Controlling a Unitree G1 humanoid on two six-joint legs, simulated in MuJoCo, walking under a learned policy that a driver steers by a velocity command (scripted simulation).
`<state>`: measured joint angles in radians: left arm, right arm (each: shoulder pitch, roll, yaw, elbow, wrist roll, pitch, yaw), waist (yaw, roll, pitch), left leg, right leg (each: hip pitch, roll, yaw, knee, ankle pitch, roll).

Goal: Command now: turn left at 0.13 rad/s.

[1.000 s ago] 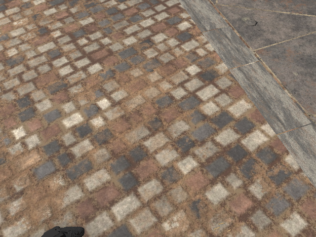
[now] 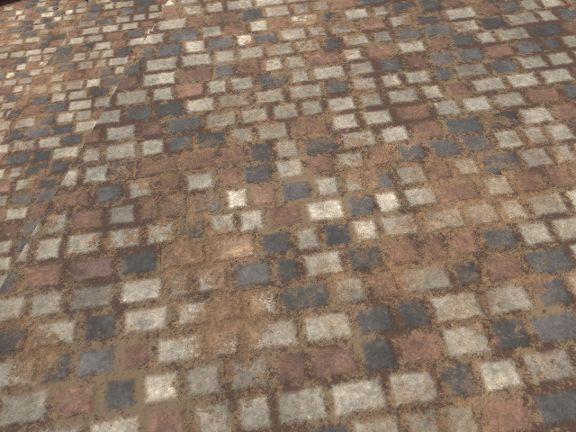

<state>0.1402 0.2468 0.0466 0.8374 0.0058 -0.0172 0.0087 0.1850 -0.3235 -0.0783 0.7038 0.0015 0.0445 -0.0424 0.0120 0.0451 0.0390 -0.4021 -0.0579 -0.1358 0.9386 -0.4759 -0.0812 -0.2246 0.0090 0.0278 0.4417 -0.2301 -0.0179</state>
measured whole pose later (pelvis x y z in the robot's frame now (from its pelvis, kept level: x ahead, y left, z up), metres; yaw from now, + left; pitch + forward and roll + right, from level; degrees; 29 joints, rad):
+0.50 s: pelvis -0.01 +0.03 -0.01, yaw +0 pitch -2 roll +0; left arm 0.15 0.27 0.04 1.01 0.00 0.01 0.02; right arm 0.22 -0.23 -0.03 0.83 -0.01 -0.01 -0.02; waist 0.02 0.00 0.04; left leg -0.18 -0.02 -0.05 0.52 -0.31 0.00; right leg -0.20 -0.02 0.04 0.50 -0.26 0.04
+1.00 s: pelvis -0.01 +0.03 -0.01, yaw -1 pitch -2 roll +0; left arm 0.19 0.23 0.03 1.12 0.00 0.01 0.04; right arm 0.25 -0.23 -0.01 0.98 0.00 -0.01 -0.03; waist 0.01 0.00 0.04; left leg -0.17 -0.02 -0.04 0.50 -0.30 0.00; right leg -0.21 -0.03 0.05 0.50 -0.26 0.04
